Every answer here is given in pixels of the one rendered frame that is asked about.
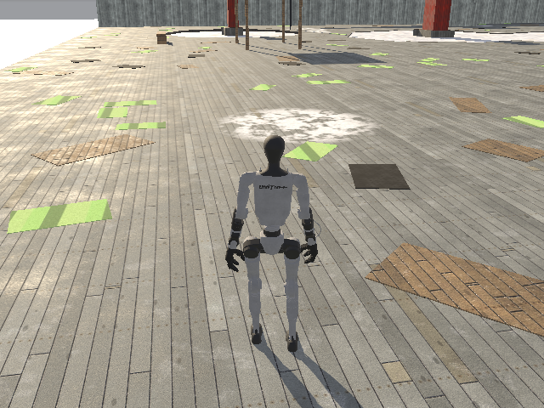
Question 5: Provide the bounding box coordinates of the left robot upper arm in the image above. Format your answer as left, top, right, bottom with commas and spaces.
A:
235, 172, 256, 219

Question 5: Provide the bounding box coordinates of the robot right forearm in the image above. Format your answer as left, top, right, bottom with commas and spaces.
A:
302, 208, 316, 246

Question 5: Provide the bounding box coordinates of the robot left forearm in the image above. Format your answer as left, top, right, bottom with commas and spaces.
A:
227, 207, 244, 249

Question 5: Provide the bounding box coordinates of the robot torso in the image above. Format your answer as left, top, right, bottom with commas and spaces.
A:
253, 168, 293, 255

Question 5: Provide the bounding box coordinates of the right robot shin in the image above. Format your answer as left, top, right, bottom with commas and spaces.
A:
286, 282, 298, 340

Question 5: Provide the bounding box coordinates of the right robot hand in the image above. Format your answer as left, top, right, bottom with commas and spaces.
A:
300, 243, 318, 264

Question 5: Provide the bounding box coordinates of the left robot hand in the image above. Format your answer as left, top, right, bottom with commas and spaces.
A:
225, 247, 245, 272

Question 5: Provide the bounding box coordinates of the right robot upper arm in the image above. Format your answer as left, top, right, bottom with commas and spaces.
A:
292, 173, 310, 219

